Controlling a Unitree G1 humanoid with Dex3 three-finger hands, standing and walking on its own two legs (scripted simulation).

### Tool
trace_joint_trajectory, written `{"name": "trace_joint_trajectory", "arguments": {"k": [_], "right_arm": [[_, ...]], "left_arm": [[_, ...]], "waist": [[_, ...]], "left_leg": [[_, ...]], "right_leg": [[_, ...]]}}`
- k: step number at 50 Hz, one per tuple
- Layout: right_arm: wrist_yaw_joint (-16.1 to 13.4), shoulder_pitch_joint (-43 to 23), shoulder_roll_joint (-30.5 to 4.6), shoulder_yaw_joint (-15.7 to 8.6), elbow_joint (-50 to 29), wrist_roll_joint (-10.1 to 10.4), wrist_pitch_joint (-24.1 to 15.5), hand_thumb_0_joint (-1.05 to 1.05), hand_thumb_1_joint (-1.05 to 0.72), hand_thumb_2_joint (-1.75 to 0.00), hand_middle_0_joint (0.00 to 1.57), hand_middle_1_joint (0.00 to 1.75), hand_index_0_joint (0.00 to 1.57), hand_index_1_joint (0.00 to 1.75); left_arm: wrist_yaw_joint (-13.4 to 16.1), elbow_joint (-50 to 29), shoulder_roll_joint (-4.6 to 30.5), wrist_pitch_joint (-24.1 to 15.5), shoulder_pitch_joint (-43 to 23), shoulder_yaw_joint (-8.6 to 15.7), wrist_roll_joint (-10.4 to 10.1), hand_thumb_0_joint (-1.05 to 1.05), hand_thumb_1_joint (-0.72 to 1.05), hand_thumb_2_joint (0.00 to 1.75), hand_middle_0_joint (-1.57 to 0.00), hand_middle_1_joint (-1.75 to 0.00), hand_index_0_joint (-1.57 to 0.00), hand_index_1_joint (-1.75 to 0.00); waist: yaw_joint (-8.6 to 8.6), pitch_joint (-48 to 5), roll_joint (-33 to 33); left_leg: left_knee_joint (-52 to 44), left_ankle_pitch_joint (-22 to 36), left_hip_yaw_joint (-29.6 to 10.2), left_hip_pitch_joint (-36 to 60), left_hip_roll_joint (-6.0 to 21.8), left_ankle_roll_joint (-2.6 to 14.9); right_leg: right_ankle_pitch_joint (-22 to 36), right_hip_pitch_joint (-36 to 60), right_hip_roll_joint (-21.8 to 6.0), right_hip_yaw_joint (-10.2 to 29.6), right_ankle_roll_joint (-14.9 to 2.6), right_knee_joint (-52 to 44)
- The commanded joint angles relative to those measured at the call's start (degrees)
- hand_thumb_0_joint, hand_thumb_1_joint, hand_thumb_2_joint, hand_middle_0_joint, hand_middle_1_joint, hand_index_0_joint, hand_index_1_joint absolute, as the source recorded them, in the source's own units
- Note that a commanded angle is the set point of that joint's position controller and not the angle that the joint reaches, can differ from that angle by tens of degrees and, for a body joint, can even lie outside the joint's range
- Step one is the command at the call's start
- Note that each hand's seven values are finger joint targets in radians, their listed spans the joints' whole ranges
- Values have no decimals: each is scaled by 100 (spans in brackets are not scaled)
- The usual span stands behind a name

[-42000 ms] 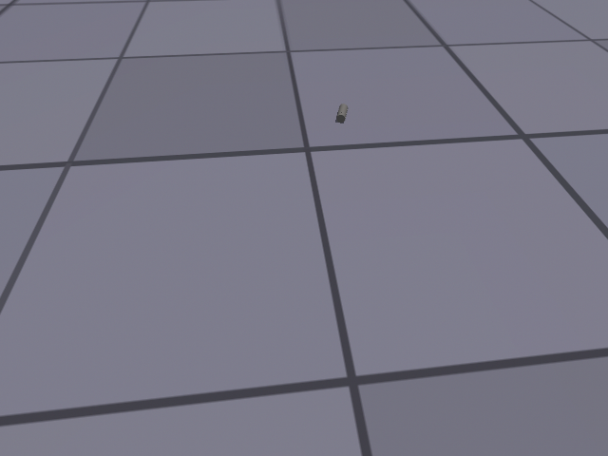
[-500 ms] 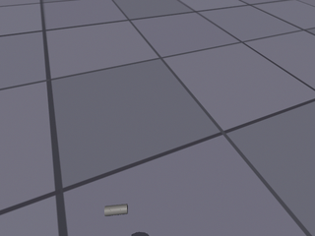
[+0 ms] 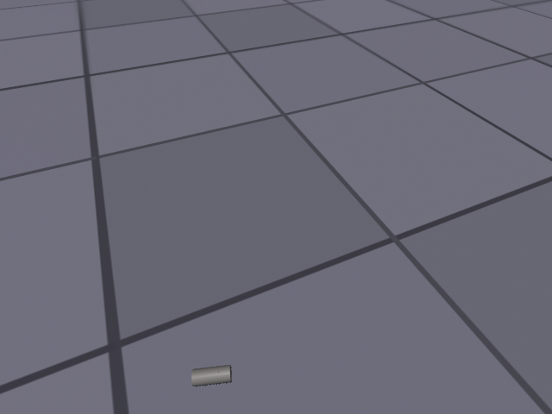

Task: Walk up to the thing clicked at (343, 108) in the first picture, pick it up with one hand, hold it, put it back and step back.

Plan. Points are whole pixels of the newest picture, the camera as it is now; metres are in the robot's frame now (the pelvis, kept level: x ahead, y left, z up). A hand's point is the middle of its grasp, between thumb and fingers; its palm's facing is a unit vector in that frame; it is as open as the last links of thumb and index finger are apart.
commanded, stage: stand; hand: left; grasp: from above
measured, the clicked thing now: (211, 375) +0.43 +0.24 -0.75
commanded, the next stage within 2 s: step back in 1.58 s
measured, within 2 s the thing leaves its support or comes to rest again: neither
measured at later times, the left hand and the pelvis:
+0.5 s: hand out of the picture +0.05 +0.20 -0.17, palm faces +0.00 -0.96 -0.27, open 7.4 cm; pelvis +0.01 -0.02 +0.00, yaw +0 degrees
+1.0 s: hand out of the picture +0.04 +0.17 -0.18, palm faces +0.00 -0.98 -0.21, open 7.4 cm; pelvis +0.03 -0.01 +0.00, yaw -1 degrees
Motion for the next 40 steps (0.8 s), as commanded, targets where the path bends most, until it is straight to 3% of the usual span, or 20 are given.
{"name": "trace_joint_trajectory", "arguments": {"k": [1,8,11,12,13,16,19,22,25,27,29,31,35,40], "right_arm": [[-76,-195,-1082,-164,-316,-7,-119,0,-90,-90,20,30,20,30],[-54,-210,-1021,-82,-249,21,-106,0,-90,-90,20,30,20,30],[-51,-147,-951,-57,-212,30,-102,0,-90,-90,20,30,20,30],[-47,-66,-916,-33,-170,27,-97,0,-90,-90,20,30,20,30],[-51,-69,-1008,-40,-169,15,-102,0,-90,-90,20,30,20,30],[-57,-145,-954,-19,-173,36,-124,0,-90,-90,20,30,20,30],[-71,-23,-826,33,-59,38,-97,0,-90,-90,20,30,20,30],[-80,67,-671,77,15,53,-102,0,-90,-90,20,30,20,30],[-107,138,-611,102,85,52,-98,0,-90,-90,20,30,20,30],[-120,121,-642,95,103,59,-113,0,-90,-90,20,30,20,30],[-124,191,-459,139,165,55,-88,0,-90,-90,20,30,20,30],[-143,241,-410,126,201,56,-97,0,-90,-90,20,30,20,30],[-148,262,-401,111,223,38,-78,0,-90,-90,20,30,20,30],[-159,386,-195,121,287,31,-87,0,-90,-90,20,30,20,30]], "left_arm": [[58,-296,1013,-109,-113,189,1,0,90,90,-20,-30,-20,-30],[25,-229,965,-101,-99,160,-15,0,90,90,-20,-30,-20,-30],[18,-217,941,-107,-125,150,-32,0,90,90,-20,-30,-20,-30],[16,-225,948,-101,-175,150,-40,0,90,90,-20,-30,-20,-30],[9,-246,980,-107,-154,160,-49,0,90,90,-20,-30,-20,-30],[10,-197,890,-121,-90,137,-45,0,90,90,-20,-30,-20,-30],[8,-131,752,-85,-88,112,-77,0,90,90,-20,-30,-20,-30],[17,-80,615,-98,-36,83,-75,0,90,90,-20,-30,-20,-30],[24,-29,530,-74,-52,74,-80,0,90,90,-20,-30,-20,-30],[28,-12,507,-67,0,78,-88,0,90,90,-20,-30,-20,-30],[29,56,365,-34,52,49,-75,0,90,90,-20,-30,-20,-30],[34,83,279,-32,85,47,-77,0,90,90,-20,-30,-20,-30],[44,122,232,-22,124,45,-65,0,90,90,-20,-30,-20,-30],[51,166,96,-20,176,54,-60,0,90,90,-20,-30,-20,-30]], "waist": [[-34,27,5],[-29,197,-11],[-70,-26,-98],[-91,131,-82],[-61,88,53],[-44,-94,-85],[-61,-25,-11],[-63,-239,-83],[-86,-192,3],[-40,-230,-3],[-42,17,-38],[-37,-294,-78],[-50,84,-79],[-58,47,-44]], "left_leg": [[-660,-807,-733,-148,631,62],[-680,-984,-727,-317,619,36],[-578,-647,-667,-55,627,45],[-628,-767,-680,-208,629,38],[-615,-833,-670,-221,628,48],[-489,-168,-601,21,636,56],[-566,-343,-587,-58,626,44],[-455,411,-514,108,647,31],[-498,331,-482,41,619,18],[-466,695,-491,136,658,9],[-562,309,-506,-57,629,-10],[-447,843,-449,220,662,6],[-522,306,-455,-41,608,-19],[-531,311,-448,-31,612,-21]], "right_leg": [[-395,-394,-291,338,-316,-588],[-700,-508,-245,349,-329,-636],[-563,-522,-287,405,-371,-660],[-684,-557,-273,412,-369,-653],[-568,-485,-281,439,-368,-659],[-104,-397,-314,421,-390,-643],[-149,-395,-268,409,-380,-639],[524,-163,-291,372,-378,-587],[533,-136,-269,361,-363,-587],[813,-85,-287,345,-371,-535],[414,-221,-218,285,-346,-574],[876,-71,-253,302,-359,-504],[376,-299,-211,291,-328,-617],[321,-297,-190,267,-349,-568]]}}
